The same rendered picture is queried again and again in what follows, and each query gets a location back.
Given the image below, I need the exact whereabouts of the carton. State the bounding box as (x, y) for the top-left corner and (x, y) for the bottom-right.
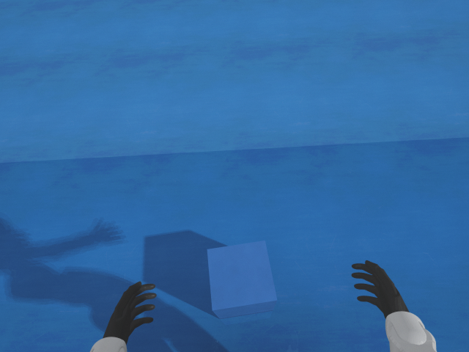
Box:
(207, 241), (277, 319)

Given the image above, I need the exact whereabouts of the right robot hand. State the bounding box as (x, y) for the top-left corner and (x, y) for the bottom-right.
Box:
(352, 260), (409, 319)

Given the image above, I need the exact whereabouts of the right robot forearm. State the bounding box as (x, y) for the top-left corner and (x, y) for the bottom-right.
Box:
(385, 311), (437, 352)

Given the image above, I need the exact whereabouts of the left robot forearm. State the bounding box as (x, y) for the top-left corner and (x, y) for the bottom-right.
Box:
(90, 337), (127, 352)

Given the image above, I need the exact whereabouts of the left robot hand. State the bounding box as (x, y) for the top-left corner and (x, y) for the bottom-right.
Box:
(103, 282), (157, 344)

